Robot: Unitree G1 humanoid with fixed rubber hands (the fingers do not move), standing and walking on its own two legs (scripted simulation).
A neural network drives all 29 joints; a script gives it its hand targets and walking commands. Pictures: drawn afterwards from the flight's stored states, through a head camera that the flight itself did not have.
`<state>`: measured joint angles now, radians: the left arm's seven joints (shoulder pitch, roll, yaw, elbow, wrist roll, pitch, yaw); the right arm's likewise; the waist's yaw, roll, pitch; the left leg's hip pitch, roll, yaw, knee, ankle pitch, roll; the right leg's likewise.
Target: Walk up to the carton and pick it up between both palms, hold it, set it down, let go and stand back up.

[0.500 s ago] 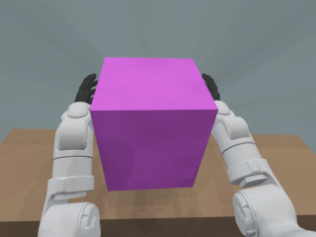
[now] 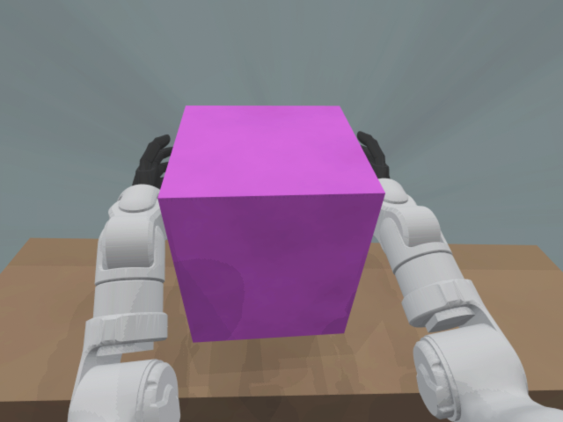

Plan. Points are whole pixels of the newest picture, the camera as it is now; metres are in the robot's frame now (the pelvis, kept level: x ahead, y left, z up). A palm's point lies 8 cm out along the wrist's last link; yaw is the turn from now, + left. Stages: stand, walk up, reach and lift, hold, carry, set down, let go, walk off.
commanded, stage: hold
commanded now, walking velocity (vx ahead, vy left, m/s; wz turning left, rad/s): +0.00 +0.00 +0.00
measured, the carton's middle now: (267, 222) +0.35 +0.01 +0.18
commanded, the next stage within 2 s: none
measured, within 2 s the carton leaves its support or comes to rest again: neither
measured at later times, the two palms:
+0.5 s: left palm (152, 196) +0.36 +0.16 +0.21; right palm (376, 190) +0.36 -0.14 +0.22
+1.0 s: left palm (151, 193) +0.36 +0.16 +0.22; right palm (376, 188) +0.37 -0.14 +0.23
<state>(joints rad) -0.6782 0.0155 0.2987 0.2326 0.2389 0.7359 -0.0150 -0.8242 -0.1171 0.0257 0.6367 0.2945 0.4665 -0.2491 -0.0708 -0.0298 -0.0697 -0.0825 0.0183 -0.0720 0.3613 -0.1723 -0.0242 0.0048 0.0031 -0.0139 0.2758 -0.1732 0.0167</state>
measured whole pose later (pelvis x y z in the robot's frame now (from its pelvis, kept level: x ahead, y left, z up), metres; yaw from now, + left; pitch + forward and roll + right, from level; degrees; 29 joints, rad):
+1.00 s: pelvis +0.00 +0.00 +0.00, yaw +0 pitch -6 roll -1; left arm -0.68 0.02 0.29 0.23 0.24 0.74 -0.01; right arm -0.81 -0.11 0.02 0.62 0.30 0.47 -0.25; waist -0.08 -0.04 -0.07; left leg -0.09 0.02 -0.07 0.36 -0.17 -0.02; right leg 0.00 0.00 -0.01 0.27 -0.17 0.02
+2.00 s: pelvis +0.00 +0.00 +0.00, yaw +0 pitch -6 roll -1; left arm -0.68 0.03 0.29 0.24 0.23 0.73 -0.02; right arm -0.82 -0.11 0.02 0.63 0.29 0.47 -0.25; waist -0.08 -0.04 -0.08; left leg -0.08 0.02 -0.07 0.36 -0.17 -0.03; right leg 0.00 0.00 -0.02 0.27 -0.18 0.02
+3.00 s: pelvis +0.00 +0.00 +0.00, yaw +0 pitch -6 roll -1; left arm -0.67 0.02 0.29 0.24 0.23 0.73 -0.02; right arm -0.81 -0.11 0.02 0.62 0.30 0.47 -0.26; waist -0.08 -0.05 -0.08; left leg -0.09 0.02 -0.07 0.36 -0.18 -0.02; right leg 0.00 0.00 -0.01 0.28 -0.17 0.02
